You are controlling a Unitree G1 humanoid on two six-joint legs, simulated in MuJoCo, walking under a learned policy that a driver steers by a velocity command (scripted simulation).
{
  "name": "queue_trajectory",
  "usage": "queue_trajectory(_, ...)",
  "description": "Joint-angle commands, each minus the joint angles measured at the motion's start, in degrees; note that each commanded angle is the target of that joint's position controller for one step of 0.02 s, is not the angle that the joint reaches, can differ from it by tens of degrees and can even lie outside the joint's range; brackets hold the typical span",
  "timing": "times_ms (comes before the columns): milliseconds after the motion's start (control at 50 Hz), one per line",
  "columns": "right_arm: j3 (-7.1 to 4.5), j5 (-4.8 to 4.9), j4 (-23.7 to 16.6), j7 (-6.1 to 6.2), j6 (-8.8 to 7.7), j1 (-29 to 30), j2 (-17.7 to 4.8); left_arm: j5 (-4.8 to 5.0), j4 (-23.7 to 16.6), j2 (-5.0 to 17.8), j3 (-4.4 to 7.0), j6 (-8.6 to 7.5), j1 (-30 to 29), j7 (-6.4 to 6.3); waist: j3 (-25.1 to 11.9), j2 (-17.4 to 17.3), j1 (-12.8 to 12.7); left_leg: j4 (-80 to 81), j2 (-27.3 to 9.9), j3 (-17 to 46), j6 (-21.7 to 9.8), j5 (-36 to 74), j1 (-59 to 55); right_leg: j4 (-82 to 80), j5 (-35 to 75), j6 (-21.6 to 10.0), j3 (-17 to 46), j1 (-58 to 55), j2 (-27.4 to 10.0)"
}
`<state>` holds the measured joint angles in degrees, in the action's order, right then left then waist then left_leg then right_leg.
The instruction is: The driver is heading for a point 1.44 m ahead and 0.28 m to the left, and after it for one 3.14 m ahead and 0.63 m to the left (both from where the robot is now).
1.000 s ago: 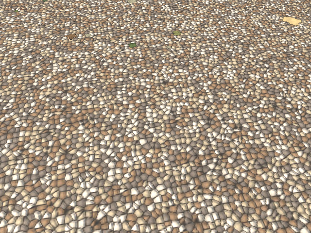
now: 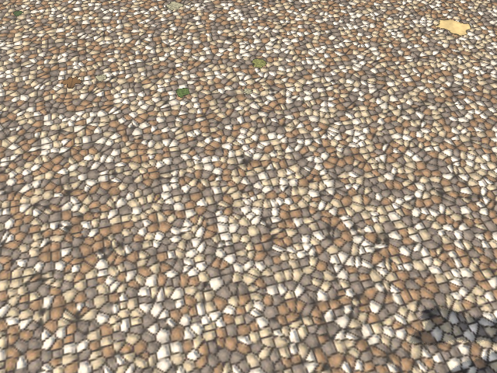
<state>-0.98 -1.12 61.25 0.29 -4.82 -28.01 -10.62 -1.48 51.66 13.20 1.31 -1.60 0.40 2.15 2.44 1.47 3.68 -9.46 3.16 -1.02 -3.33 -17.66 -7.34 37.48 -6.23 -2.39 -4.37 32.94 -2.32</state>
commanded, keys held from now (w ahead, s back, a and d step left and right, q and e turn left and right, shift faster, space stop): w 0.04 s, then w+q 0.74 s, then w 0.10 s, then w+e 0.12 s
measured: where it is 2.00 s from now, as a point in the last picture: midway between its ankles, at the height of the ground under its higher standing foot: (179, 278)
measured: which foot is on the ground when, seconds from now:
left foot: down 0.00-0.10, up 0.12-0.62, down 0.64-1.00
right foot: up 0.00-0.06, down 0.08-0.66, up 0.68-1.00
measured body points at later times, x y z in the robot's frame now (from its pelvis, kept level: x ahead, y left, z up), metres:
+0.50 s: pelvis +0.27 -0.02 +0.00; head +0.30 -0.02 +0.45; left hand +0.18 +0.20 -0.14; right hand +0.45 -0.23 -0.13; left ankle +0.41 +0.13 -0.69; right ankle +0.18 -0.09 -0.74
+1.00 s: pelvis +0.53 +0.08 +0.01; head +0.55 +0.11 +0.45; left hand +0.57 +0.36 -0.12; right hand +0.63 -0.17 -0.12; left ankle +0.44 +0.08 -0.74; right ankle +0.74 -0.01 -0.67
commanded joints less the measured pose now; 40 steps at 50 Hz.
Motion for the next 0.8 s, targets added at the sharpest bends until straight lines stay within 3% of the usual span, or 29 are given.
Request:
queue_trajectory(20, -1.74, 0.04, -1.0, 0.39, -0.6, -0.6, -9.6, 0.29, -4.7, 4.1, 0.75, -1.0, -3.9, -0.6, 4.0, -7.3, -2.6, -2.1, -15.5, 5.0, -6.4, 41.6, 4.9, -4.3, 0.2, -2.5, -1.7, -5.4, 2.4)
queue_trajectory(60, -1.92, 0.17, -1.0, 0.48, -0.41, 1.0, -10.2, 0.18, -1.5, 6.0, 1.95, -1.65, 6.9, -1.49, -1.6, -6.4, -7.4, -15.2, -14.6, 3.7, -4.8, 55.6, 4.1, -7.2, -1.8, -4.7, -1.9, -17.7, 5.2)
queue_trajectory(80, -1.78, 0.41, -1.3, 0.34, -0.22, 1.8, -10.0, -0.25, 1.5, 7.4, 2.84, -2.23, 16.5, -2.12, -6.5, -4.7, -11.4, -26.6, -12.3, 2.5, -3.8, 51.0, 9.3, -10.2, -0.5, -5.8, -0.7, -30.1, 4.2)
queue_trajectory(100, -1.03, 0.69, -2.9, 0.08, -0.15, 0.8, -7.3, -1.74, 2.9, 12.3, 4.15, -2.68, 26.0, -2.85, -13.7, 1.5, -13.5, -43.8, -8.9, 0.8, -3.2, 29.5, 20.6, -12.1, -11.0, -8.1, 14.4, -43.9, -9.6)
queue_trajectory(120, -0.25, 2.25, -3.1, -0.04, 0.31, -6.6, -1.5, -2.09, 2.5, 16.0, 4.87, -2.26, 25.7, -2.43, -19.2, 12.8, -8.9, -62.5, 1.0, 0.1, -1.6, -13.2, 38.1, -20.5, -17.7, -14.4, 41.6, -52.9, -24.0)
queue_trajectory(140, -1.97, 0.69, -2.7, 0.33, 0.89, -1.8, -8.3, 0.13, 1.7, 12.2, 4.4, -1.79, 20.4, -2.0, -13.0, 2.7, -8.3, -65.9, -2.7, 5.6, -2.8, -8.6, 41.1, -23.8, -24.6, -12.7, 40.8, -44.8, -21.2)
queue_trajectory(160, -2.35, 0.63, -4.0, -0.07, 0.74, 2.5, -8.3, 0.53, 0.5, 8.3, 3.3, -2.08, 14.1, -1.89, -4.9, 1.4, -6.1, -63.7, -5.2, 5.4, -3.2, -2.5, 41.1, -25.8, -23.1, -11.0, 31.3, -35.7, -19.0)
queue_trajectory(180, -2.15, 0.67, -4.2, -0.29, 0.67, 4.1, -6.7, 0.37, 0.4, 5.7, 2.64, -2.72, 11.7, -1.71, -1.1, 0.5, -4.9, -61.2, -7.0, 5.0, -3.1, 0.7, 39.2, -28.0, -15.6, -9.4, 24.2, -29.3, -16.4)
queue_trajectory(220, -2.26, -0.53, -3.8, -1.01, 1.94, 3.7, -5.1, 0.36, 1.6, 3.2, 1.85, -3.7, 12.0, -2.29, 0.4, 2.0, -2.5, -58.3, -8.6, 4.7, -2.3, 2.5, 35.1, -29.4, -6.0, -6.7, 14.3, -23.5, -12.7)
queue_trajectory(320, -2.65, -0.48, -6.9, -2.23, 4.01, 10.9, -3.6, 0.62, 3.6, 4.1, 2.01, -5.3, 18.1, -2.73, 2.0, 1.6, -2.2, -54.7, -9.5, 2.7, -1.0, 9.0, 42.5, -30.9, 4.9, -5.6, 3.8, -25.4, -11.5)
queue_trajectory(420, -1.91, -0.21, -11.3, -3.17, 3.67, 21.8, -2.7, 0.52, 4.7, 3.6, 1.56, -5.2, 21.7, -3.22, 4.1, 1.4, -3.9, -40.2, -8.4, -1.4, -0.1, 17.8, 45.1, -30.0, 15.5, -4.1, -4.1, -28.0, -9.4)
queue_trajectory(500, -1.23, -0.53, -14.5, -3.49, 3.54, 28.7, -2.5, 0.45, 6.1, 5.0, 1.68, -4.6, 25.9, -4.02, 4.5, 1.6, -5.8, -30.0, -6.5, -6.2, -1.7, 17.5, 43.4, -27.9, 24.3, -3.9, -7.4, -34.5, -11.3)
queue_trajectory(560, -1.77, -0.79, -14.9, -3.31, 3.63, 27.1, -3.9, 0.17, 6.3, 6.6, 2.08, -3.72, 25.9, -4.68, 2.4, 3.3, -4.0, -27.3, -2.8, -8.8, -4.7, 10.7, 38.4, -20.4, 43.9, -3.4, -10.0, -39.8, -12.6)
queue_trajectory(600, -2.73, -0.91, -13.2, -2.91, 3.68, 20.4, -5.7, -0.14, 5.7, 8.3, 2.68, -2.82, 24.5, -4.91, -1.6, 4.8, -0.8, -26.5, 0.8, -9.7, -7.6, 4.5, 30.9, -8.7, 54.6, -3.8, -11.0, -41.0, -13.3)
queue_trajectory(620, -3.57, -1.04, -11.7, -2.64, 3.37, 14.8, -7.2, -0.17, 5.1, 9.1, 2.95, -2.31, 24.1, -4.66, -4.9, 4.7, 1.4, -24.0, 2.3, -8.9, -9.1, 2.8, 24.2, 0.9, 51.9, -3.9, -10.8, -39.1, -13.5)
queue_trajectory(640, -4.92, -1.65, -9.3, -2.02, 2.96, 6.5, -9.8, 0.08, 4.0, 9.3, 3.11, -2.08, 22.6, -4.17, -8.8, 1.6, 5.7, -18.2, 1.0, -4.6, -11.5, 3.6, 12.0, 15.5, 40.4, -2.4, -11.4, -31.0, -12.4)
queue_trajectory(660, -6.66, -2.01, -9.3, -1.2, 2.98, 4.3, -15.9, 0.58, 1.1, 3.9, 2.1, -2.3, 23.8, -3.45, -13.5, -8.6, 3.9, -17.0, -15.0, 17.8, -17.0, 1.1, -3.5, 35.2, -1.9, 0.0, -10.9, -11.4, -6.1)
queue_trajectory(680, -7.2, -0.64, -10.5, -1.37, 3.71, 5.0, -18.8, 1.09, -3.1, 5.1, 2.52, -2.93, 20.3, -2.59, -16.7, -11.3, 2.5, -7.5, -23.6, 45.5, -24.3, 2.0, -10.5, 48.4, -25.7, 1.8, 0.0, 5.5, 5.0)
queue_trajectory(700, -6.72, 0.31, -10.0, -0.91, 4.08, 7.0, -16.8, 0.54, -4.4, 6.7, 2.71, -3.7, 13.8, -2.32, -8.6, -3.4, 2.5, -5.5, -22.0, 36.4, -21.5, 3.4, -5.5, 46.3, -19.2, 1.2, 6.1, 11.8, 0.0)
queue_trajectory(720, -6.05, 0.65, -10.1, -0.57, 3.86, 9.8, -14.1, 1.07, -4.8, 6.3, 2.48, -4.5, 13.5, -2.17, -3.4, -1.4, 0.3, -4.4, -20.2, 29.8, -18.9, 8.6, 2.1, 41.0, -14.0, 1.0, 5.8, 10.1, -2.0)
queue_trajectory(740, -5.47, 0.51, -10.5, -0.39, 3.43, 12.6, -11.8, 0.88, -3.7, 6.0, 2.57, -4.47, 14.8, -2.37, -0.6, 1.7, -2.7, -3.8, -16.9, 24.3, -16.0, 16.0, 8.0, 35.8, -12.0, 1.3, 5.8, 6.3, -3.7)
queue_trajectory(780, -4.61, 1.16, -11.0, -0.01, 2.23, 14.4, -9.8, -1.06, -3.4, 5.2, 2.44, -2.28, 17.0, -2.22, -1.3, 0.5, -5.5, -3.5, -12.3, 17.3, -13.8, 25.3, 13.9, 30.4, -11.2, 3.1, 6.0, -0.4, -4.9)
queue_trajectory(800, -4.46, 1.34, -10.7, -0.09, 1.48, 13.5, -9.8, -1.37, -3.5, 4.6, 2.39, -1.31, 17.3, -1.92, -2.0, 0.0, -5.9, -3.5, -11.4, 15.7, -13.6, 29.0, 14.4, 29.0, -11.1, 3.7, 5.3, -1.2, -4.8)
